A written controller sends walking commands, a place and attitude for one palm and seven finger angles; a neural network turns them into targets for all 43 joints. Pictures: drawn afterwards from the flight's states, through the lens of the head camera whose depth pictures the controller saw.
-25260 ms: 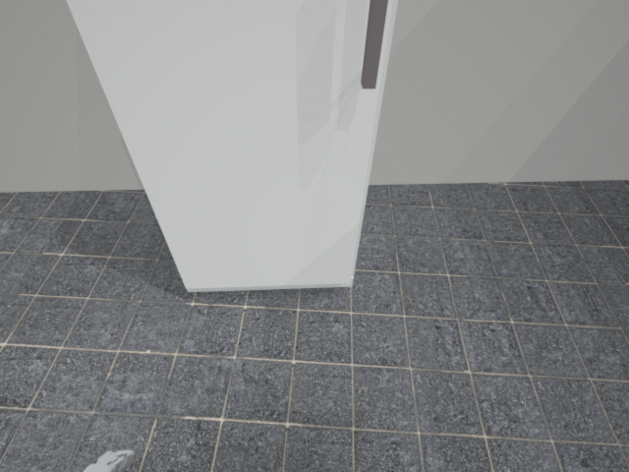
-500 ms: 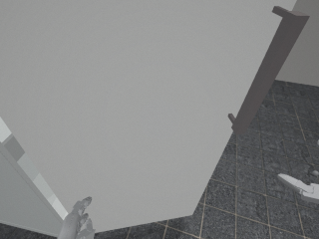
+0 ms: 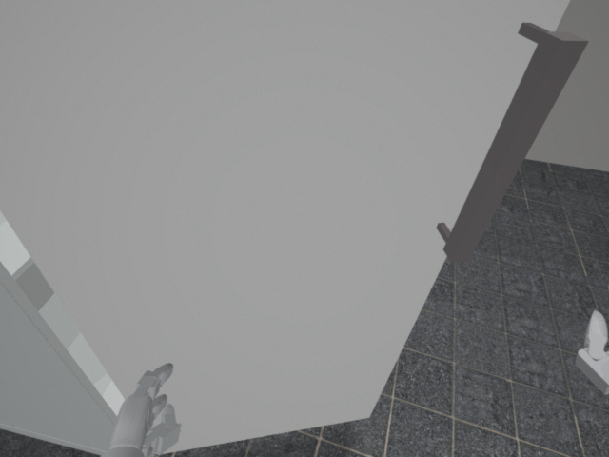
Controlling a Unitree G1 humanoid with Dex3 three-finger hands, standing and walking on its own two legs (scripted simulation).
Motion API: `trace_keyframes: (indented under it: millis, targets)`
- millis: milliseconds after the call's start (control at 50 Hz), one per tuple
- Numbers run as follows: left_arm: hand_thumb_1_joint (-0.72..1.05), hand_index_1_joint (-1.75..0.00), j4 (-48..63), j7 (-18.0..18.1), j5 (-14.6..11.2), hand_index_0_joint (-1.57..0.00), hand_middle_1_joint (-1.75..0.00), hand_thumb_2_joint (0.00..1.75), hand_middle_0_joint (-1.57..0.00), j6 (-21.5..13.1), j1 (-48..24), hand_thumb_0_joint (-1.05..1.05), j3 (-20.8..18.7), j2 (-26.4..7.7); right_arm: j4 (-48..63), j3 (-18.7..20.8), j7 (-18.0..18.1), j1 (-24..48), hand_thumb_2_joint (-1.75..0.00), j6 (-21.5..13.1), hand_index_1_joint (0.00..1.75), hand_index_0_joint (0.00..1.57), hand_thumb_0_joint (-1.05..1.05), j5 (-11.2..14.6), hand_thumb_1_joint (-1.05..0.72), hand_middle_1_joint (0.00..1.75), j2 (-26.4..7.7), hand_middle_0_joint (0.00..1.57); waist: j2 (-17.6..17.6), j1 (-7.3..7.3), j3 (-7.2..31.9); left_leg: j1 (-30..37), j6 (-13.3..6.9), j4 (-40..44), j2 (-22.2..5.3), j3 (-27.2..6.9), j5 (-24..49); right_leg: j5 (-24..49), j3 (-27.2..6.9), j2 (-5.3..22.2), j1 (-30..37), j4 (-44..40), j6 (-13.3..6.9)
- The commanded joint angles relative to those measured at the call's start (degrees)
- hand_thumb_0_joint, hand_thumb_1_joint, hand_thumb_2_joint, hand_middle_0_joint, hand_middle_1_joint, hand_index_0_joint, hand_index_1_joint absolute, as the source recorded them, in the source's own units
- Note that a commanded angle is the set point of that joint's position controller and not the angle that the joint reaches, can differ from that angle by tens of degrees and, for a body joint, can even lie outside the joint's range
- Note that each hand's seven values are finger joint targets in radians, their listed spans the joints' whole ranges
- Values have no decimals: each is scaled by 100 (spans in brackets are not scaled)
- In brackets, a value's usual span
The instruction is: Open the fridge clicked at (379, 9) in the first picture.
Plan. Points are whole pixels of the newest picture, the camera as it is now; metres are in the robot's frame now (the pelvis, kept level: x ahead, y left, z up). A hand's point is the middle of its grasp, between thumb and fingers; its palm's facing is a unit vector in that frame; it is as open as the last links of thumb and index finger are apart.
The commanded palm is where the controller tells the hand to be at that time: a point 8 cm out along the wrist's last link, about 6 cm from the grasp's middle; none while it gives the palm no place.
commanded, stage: draw the hand back to the body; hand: right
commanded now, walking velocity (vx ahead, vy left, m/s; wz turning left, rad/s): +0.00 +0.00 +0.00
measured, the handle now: (487, 160) +0.38 -0.22 +0.25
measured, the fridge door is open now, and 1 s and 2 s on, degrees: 68 68 68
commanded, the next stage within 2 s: step back with the hand held close in 0.24 s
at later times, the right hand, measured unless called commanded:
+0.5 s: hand (587, 344) +0.19 -0.27 +0.16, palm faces +0.48 +0.79 -0.39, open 7.4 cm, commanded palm +0.13 -0.30 +0.18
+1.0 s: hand out of the picture +0.13 -0.29 +0.15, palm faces +0.44 +0.78 -0.43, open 7.4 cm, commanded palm +0.07 -0.32 +0.18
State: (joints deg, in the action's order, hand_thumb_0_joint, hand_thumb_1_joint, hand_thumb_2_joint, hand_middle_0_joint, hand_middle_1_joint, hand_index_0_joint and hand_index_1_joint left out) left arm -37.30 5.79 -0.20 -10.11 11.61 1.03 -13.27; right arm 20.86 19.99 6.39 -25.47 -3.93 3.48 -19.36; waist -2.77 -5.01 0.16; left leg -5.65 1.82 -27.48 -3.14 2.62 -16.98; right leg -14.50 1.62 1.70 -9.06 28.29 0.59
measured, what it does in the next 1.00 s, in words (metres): shifts its weight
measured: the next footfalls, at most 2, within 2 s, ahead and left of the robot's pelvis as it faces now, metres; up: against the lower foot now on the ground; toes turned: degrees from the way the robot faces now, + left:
left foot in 1.64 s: -0.19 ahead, +0.09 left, +0.00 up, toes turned +3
right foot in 1.78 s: -0.05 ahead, -0.13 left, +0.00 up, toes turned +3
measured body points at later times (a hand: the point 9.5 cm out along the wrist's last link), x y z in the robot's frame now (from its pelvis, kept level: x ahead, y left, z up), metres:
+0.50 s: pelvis -0.01 +0.00 +0.00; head -0.02 +0.01 +0.45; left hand +0.18 +0.22 -0.08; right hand +0.16 -0.31 +0.18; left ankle -0.02 +0.14 -0.74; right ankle +0.01 -0.13 -0.74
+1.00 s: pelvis -0.07 -0.02 -0.01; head -0.05 -0.04 +0.44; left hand +0.11 +0.20 -0.08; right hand +0.10 -0.33 +0.18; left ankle -0.02 +0.14 -0.74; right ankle +0.01 -0.13 -0.74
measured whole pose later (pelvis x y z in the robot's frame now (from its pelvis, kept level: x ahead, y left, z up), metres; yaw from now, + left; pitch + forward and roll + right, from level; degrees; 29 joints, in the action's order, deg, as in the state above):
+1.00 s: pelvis -0.07 -0.02 -0.01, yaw +0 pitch +0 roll +2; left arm -32.9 4.8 -0.1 -5.4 11.7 1.5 -12.1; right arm 29.7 24.2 8.3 -30.0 -12.0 2.1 -22.1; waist -0.1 -1.7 -2.5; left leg -19.0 2.8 -30.6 -2.8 2.6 -11.3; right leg -12.5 0.9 1.9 -24.5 35.6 -1.5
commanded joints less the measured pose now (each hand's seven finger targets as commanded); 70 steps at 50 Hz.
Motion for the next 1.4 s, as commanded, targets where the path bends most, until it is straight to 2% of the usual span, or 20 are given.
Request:
trace_keyframes:
  millis: [0, 220, 340, 360, 380, 400, 520, 580, 720, 840, 940, 1000, 1060, 1120, 1160, 1220, 1260, 1300, 1340, 1380]
  targets:
    - [90, -30, 924, 80, 20, -20, -30, 90, -20, -343, -826, 0, -213, -532, 1221, 661, 131, 796, -90, -395, 30, 20, 0, 29, -90, 30, -1156, 20, -96, 61, 211, -453, -215, 542, 116, 78, 827, 693, -49, -8, 259, -488, -185]
    - [90, -30, 922, 89, 33, -20, -30, 90, -20, -298, -882, 0, -221, -550, 1034, 689, 90, 744, -90, -362, 30, 20, 0, 63, -90, 30, -1160, 20, 183, 46, 88, -426, -196, 682, 108, 68, 739, 622, -38, 8, 245, -526, -218]
    - [90, -30, 917, 76, 36, -20, -30, 90, -20, -332, -899, 0, -192, -528, 1233, 388, 67, 1036, -90, -385, 30, 20, 0, 19, -90, 30, -950, 20, -108, 100, 146, -445, -197, 680, 89, 47, 756, 621, -29, -15, 325, -522, -220]
    - [90, -30, 1030, 9, 13, -20, -30, 90, -20, -175, -872, 0, -119, -571, 1768, 1194, 132, 1978, -90, -686, 30, 20, 0, -13, -90, 30, -1779, 20, 90, 271, -502, -930, -197, 1120, -161, -503, 923, 166, -73, 68, -253, -265, -306]
    - [90, -30, 809, -1, 52, -20, -30, 90, -20, -71, -797, 0, -97, -437, 1035, 911, 81, 1251, -90, -715, 30, 20, 0, -41, -90, 30, -1368, 20, 702, 347, -522, -1054, -227, 1185, -321, -514, 978, 118, -122, 28, -286, -31, -315]
    - [90, -30, 847, -35, 59, -20, -30, 90, -20, 31, -755, 0, -137, -454, 878, 720, 45, 766, -90, -710, 30, 20, 0, -71, -90, 30, -1130, 20, 908, 344, -398, -1098, -264, 1160, -430, -574, 1094, 211, -103, 26, -267, 176, -296]
    - [90, -30, 1287, -38, 48, -20, -30, 90, -20, 313, -750, 0, -264, -604, 1903, 1065, 144, -185, -90, -931, 30, 20, 0, -75, -90, 30, -1344, 20, -420, 246, 826, -356, -125, 82, -154, -99, 1909, 2120, -312, 359, -76, -285, -314]
    - [90, -30, 1409, -47, 25, -20, -30, 90, -20, 399, -704, 0, -284, -562, 1928, 1170, 168, -478, -90, -953, 30, 20, 0, -29, -90, 30, -1332, 20, -176, 253, 986, -256, -70, -136, -8, -74, 1888, 2300, -424, 496, -278, -327, -354]
    - [90, -30, 1430, 14, 2, -20, -30, 90, -20, 333, -626, 0, -324, -614, 1962, 1198, 228, -380, -90, -993, 30, 20, 0, -21, -90, 30, -1370, 20, -139, 330, 786, -298, -73, -149, -9, -233, 1424, 709, -466, 513, -1066, -433, -372]
    - [90, -30, 1399, 7, 7, -20, -30, 90, -20, 204, -551, 0, -294, -593, 1986, 1142, 272, -252, -90, -1102, 30, 20, 0, -84, -90, 30, -1318, 20, 30, 408, 404, -620, -152, 213, -90, -498, 51, -1294, -508, 333, -1780, -439, -378]
    - [90, -30, 1255, 4, 44, -20, -30, 90, -20, 147, -454, 0, -280, -554, 1978, 1114, 344, -77, -90, -1192, 30, 20, 0, -91, -90, 30, -1373, 20, 371, 462, 285, -1570, -317, 722, -352, -677, -870, -1145, -402, 137, -1254, 128, -256]
    - [90, -30, 1263, 20, 39, -20, -30, 90, -20, 68, -500, 0, -289, -625, 2090, 1142, 374, 10, -90, -1258, 30, 20, 0, -114, -90, 30, -1387, 20, -328, 450, 295, -1337, -186, 288, -33, -396, -900, -1526, -759, 361, -1547, -490, -326]
    - [90, -30, 1380, 40, 5, -20, -30, 90, -20, -57, -572, 0, -345, -731, 2156, 1329, 344, -53, -90, -1344, 30, 20, 0, -204, -90, 30, -1389, 20, -1216, 380, 405, 210, -24, -1388, 597, -116, -57, -2730, -1708, 1081, -2948, -1708, -717]
    - [90, -30, 1377, -29, 20, -20, -30, 90, -20, -134, -501, 0, -384, -691, 2098, 1518, 262, -427, -90, -1409, 30, 20, 0, -192, -90, 30, -1508, 20, -811, 357, 563, 288, -83, -1045, 564, -354, 366, -2182, -1476, 910, -2825, -1116, -727]
    - [90, -30, 1290, -61, 50, -20, -30, 90, -20, -140, -449, 0, -365, -654, 2069, 1465, 191, -419, -90, -1481, 30, 20, 0, -172, -90, 30, -1442, 20, -513, 376, 205, -110, -179, -314, 406, -635, 377, -1984, -1167, 660, -2804, -668, -612]
    - [90, -30, 1121, -98, -3, -20, -30, 90, -20, -91, -357, 0, -397, -508, 2232, 1149, 202, -35, -90, -1486, 30, 20, 0, -39, -90, 30, -1464, 20, 912, 481, 881, -1499, -537, 503, -521, -1437, 1309, -97, -286, 59, -679, 821, -111]
    - [90, -30, 1036, -84, 29, -20, -30, 90, -20, 0, -367, 0, -383, -459, 2052, 1095, 267, -47, -90, -1447, 30, 20, 0, -54, -90, 30, -1502, 20, 1035, 518, 756, -2082, -731, 746, -932, -1653, 1226, -104, -193, -80, -343, 1368, -20]
    - [90, -30, 1026, -68, 69, -20, -30, 90, -20, 81, -485, 0, -346, -414, 2028, 1171, 308, 31, -90, -1433, 30, 20, 0, -95, -90, 30, -1612, 20, 920, 519, 579, -2151, -653, 588, -850, -1393, 1393, 156, -221, -46, -374, 1092, -35]
    - [90, -30, 1113, -9, 57, -20, -30, 90, -20, 105, -602, 0, -351, -518, 2147, 1257, 293, 23, -90, -1457, 30, 20, 0, -78, -90, 30, -1670, 20, 127, 488, 557, -1978, -301, 26, -87, -828, 1022, 755, -664, 323, -412, 43, -180]
    - [90, -30, 1282, 8, 45, -20, -30, 90, -20, -6, -818, 0, -417, -757, 2233, 1352, 203, 137, -90, -1594, 30, 20, 0, -116, -90, 30, -1513, 20, -1373, 441, 523, -409, -14, -1696, 888, -303, -424, -2209, -2054, 1446, -2285, -1956, -679]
